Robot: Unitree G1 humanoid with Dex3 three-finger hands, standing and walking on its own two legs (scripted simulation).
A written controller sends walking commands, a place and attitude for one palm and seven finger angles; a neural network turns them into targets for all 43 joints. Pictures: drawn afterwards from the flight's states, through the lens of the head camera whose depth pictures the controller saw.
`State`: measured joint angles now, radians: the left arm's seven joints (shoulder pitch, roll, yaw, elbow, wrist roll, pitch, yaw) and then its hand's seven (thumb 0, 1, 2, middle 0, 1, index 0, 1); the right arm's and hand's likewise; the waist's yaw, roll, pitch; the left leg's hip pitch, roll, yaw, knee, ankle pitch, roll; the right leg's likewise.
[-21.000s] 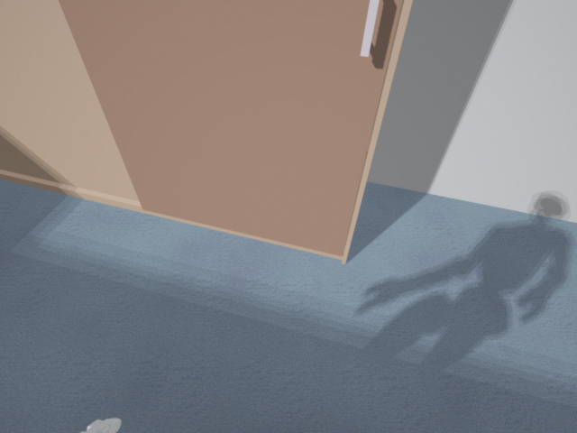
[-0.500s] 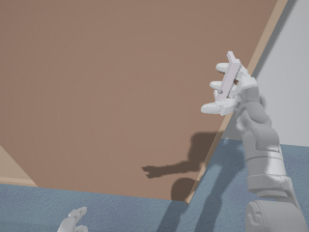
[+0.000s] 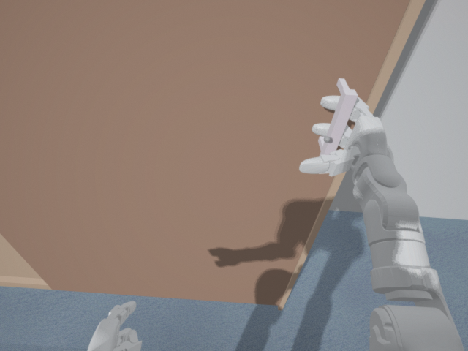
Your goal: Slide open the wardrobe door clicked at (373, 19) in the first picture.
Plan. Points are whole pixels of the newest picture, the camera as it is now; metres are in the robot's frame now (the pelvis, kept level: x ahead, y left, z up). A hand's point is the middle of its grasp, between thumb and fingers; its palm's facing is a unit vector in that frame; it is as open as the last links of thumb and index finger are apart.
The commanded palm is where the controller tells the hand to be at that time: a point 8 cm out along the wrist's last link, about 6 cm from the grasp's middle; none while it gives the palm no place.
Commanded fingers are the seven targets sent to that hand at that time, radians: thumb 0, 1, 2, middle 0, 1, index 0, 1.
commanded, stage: slide the fingers in behind the handle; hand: right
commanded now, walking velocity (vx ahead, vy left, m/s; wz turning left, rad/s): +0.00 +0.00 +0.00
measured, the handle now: (333, 122) +0.46 -0.14 +0.20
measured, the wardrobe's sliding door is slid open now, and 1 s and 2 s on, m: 0.00 0.00 0.00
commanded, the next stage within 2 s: grip the handle and tug to test in 0.12 s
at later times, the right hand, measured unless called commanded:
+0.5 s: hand (330, 141) +0.40 -0.12 +0.21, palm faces -0.01 +1.00 +0.02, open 12.2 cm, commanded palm +0.38 -0.17 +0.20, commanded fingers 0.00 -0.20 -0.60 0.38 1.30 0.38 1.30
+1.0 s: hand (327, 139) +0.40 -0.12 +0.20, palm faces +0.00 +1.00 +0.00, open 5.4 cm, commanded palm +0.38 -0.16 +0.20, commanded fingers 0.00 -0.90 -0.90 0.45 1.40 0.45 1.40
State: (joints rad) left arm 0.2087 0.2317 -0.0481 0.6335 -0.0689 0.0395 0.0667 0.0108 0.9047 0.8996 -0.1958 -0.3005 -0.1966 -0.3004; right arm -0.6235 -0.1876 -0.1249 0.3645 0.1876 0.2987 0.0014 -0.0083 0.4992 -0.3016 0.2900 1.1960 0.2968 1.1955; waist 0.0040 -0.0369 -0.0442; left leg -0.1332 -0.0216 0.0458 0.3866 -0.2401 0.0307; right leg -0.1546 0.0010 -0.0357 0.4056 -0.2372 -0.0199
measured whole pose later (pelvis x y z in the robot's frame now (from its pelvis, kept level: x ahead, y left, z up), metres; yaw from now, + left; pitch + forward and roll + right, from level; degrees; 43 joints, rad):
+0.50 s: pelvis +0.00 -0.01 +0.00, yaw +0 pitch -1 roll +0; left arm 0.22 0.23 -0.05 0.64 -0.07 0.04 0.07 0.01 0.90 0.90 -0.20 -0.30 -0.20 -0.30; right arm -0.63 -0.19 -0.12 0.37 0.19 0.31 0.00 -0.01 0.21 -0.42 0.32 1.24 0.31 1.23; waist 0.01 -0.03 -0.04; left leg -0.13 -0.02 0.04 0.38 -0.23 0.02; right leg -0.15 0.00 -0.04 0.40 -0.23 -0.03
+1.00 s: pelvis +0.00 -0.01 +0.00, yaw +0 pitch -1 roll +0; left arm 0.23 0.22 -0.05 0.66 -0.06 0.03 0.07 0.01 0.90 0.90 -0.20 -0.30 -0.20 -0.30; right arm -0.65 -0.17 -0.10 0.39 0.17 0.30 -0.03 0.01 -0.74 -0.82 0.41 1.38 0.41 1.37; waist 0.00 -0.03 -0.04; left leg -0.13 -0.01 0.04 0.38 -0.24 0.02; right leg -0.16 0.01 -0.04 0.40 -0.23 -0.03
